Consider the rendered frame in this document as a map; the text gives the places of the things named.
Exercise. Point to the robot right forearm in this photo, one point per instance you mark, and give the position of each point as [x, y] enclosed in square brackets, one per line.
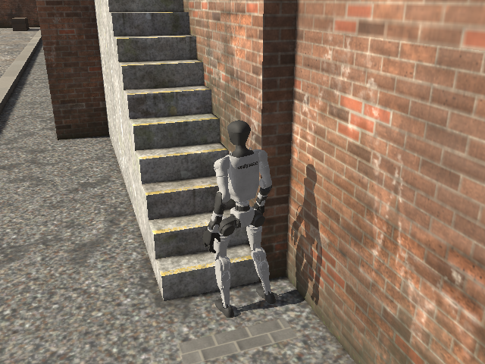
[262, 195]

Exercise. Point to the right robot hand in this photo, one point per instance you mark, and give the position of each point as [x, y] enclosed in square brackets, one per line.
[260, 208]

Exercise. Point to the robot right upper arm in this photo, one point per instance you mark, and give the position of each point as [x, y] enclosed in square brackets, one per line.
[264, 169]

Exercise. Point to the left robot hand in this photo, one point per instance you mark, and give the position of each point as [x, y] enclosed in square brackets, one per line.
[208, 240]

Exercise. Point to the robot left forearm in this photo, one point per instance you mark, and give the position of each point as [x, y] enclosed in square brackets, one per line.
[217, 215]

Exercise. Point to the robot torso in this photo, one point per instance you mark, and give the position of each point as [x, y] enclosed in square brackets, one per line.
[243, 182]

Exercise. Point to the robot left upper arm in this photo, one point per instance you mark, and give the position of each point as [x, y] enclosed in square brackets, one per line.
[220, 167]

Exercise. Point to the robot right foot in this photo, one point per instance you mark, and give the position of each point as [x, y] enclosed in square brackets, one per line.
[270, 298]

